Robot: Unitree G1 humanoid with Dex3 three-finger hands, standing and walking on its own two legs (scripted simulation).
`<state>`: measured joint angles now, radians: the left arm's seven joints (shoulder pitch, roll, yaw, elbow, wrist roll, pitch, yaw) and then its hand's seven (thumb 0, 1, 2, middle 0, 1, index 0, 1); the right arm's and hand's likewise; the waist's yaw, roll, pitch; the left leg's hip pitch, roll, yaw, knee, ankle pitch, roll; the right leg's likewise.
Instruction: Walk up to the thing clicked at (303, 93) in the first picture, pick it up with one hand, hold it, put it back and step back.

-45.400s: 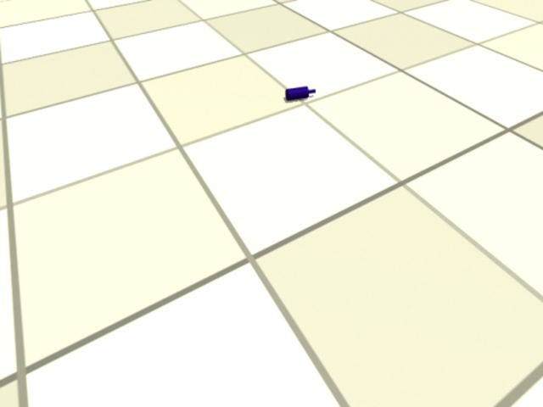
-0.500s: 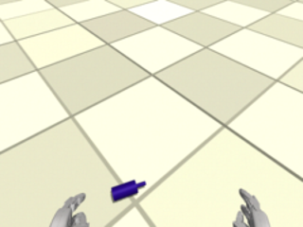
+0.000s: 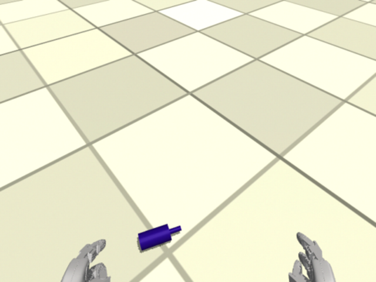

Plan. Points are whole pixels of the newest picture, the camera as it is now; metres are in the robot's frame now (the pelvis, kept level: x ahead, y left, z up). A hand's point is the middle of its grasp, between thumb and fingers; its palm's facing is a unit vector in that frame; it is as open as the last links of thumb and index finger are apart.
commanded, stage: home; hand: left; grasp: from above
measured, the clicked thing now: (160, 234) +0.48 +0.15 -0.67
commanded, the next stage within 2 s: stand in 0.66 s
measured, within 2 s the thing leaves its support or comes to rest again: neither
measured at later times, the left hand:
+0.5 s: hand out of the picture +0.16 +0.18 -0.05, palm faces +0.05 -0.98 -0.20, open 7.4 cm
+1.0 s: hand out of the picture +0.12 +0.24 -0.10, palm faces +0.03 -0.94 -0.34, open 7.4 cm
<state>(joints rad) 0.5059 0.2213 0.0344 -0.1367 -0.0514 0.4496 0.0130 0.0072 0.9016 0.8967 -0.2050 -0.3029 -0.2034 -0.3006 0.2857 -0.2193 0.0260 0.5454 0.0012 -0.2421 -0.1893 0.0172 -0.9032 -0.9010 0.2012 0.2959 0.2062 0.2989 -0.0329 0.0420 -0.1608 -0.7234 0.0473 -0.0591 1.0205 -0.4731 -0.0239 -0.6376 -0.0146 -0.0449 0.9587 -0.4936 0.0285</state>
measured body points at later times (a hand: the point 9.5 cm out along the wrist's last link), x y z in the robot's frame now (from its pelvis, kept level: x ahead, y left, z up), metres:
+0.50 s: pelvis +0.00 +0.01 +0.00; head +0.02 +0.01 +0.45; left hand +0.15 +0.24 -0.03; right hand +0.16 -0.24 -0.06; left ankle +0.02 +0.13 -0.68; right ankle -0.01 -0.14 -0.68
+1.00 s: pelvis -0.01 +0.01 +0.02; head +0.02 +0.02 +0.47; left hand +0.12 +0.29 -0.08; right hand +0.12 -0.27 -0.09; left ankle +0.02 +0.13 -0.68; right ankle -0.01 -0.14 -0.68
